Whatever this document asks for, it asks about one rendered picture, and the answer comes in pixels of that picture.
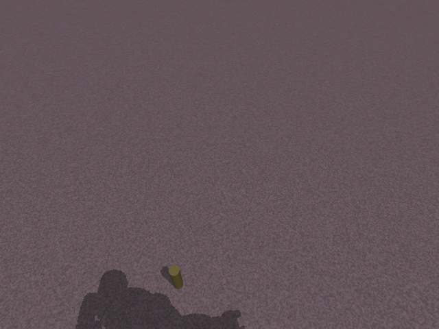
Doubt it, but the can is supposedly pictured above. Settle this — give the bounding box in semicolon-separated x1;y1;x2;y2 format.
169;265;183;289

